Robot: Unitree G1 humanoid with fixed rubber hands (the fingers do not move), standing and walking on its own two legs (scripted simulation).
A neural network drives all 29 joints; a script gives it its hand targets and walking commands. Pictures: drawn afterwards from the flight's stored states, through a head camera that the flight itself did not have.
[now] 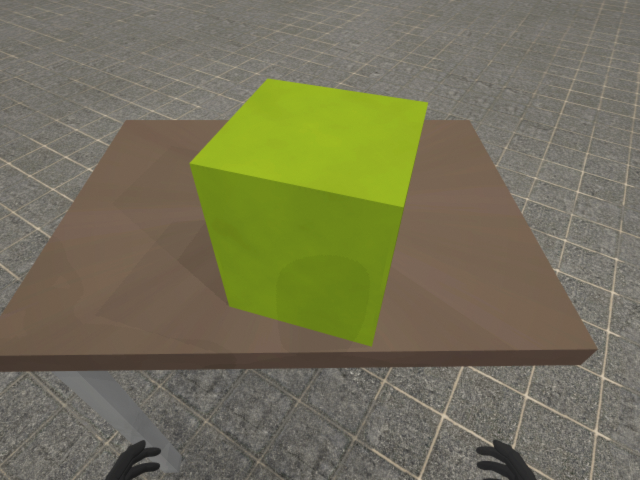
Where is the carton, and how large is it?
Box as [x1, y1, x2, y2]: [189, 79, 427, 346]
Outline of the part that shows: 267,79 189,163 229,306 371,346 427,102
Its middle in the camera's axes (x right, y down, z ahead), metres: +0.00 -0.03 +0.51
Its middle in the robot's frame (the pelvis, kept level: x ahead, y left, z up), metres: +0.43 +0.02 +0.13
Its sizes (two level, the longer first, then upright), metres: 0.210 0.200 0.250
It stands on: a table, 0.75 m high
